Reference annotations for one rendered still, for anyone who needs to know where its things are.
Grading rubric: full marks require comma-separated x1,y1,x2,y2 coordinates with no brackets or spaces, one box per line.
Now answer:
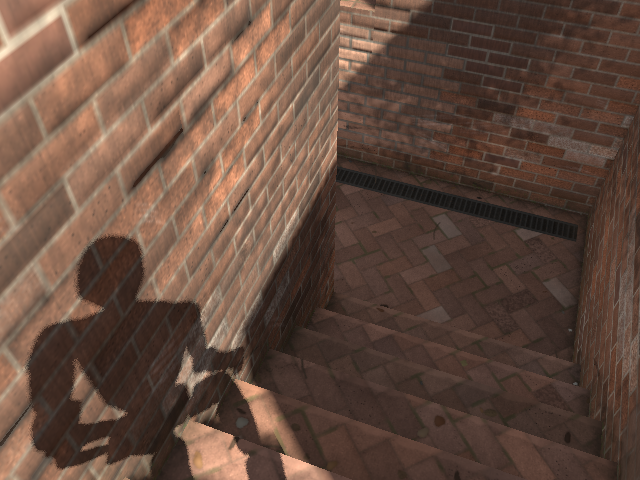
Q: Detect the stairs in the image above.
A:
123,292,618,480

